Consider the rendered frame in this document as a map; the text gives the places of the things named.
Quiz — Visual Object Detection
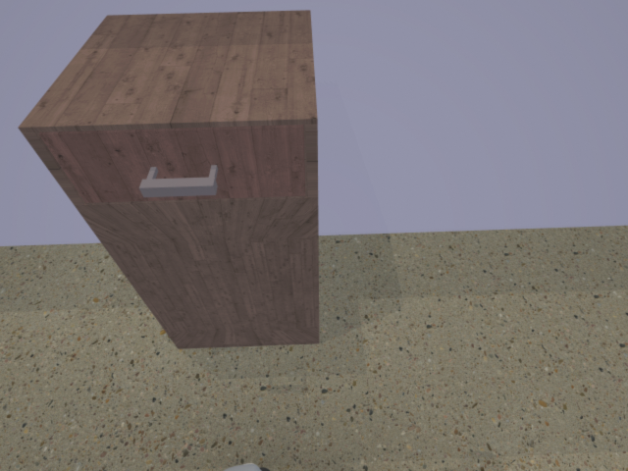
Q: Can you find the handle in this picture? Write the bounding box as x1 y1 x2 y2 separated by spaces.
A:
139 165 218 197

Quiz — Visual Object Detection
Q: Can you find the drawer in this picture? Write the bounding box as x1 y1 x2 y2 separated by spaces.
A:
39 125 305 203

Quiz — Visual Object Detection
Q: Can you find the cabinet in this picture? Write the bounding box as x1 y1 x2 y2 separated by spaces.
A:
19 10 319 349

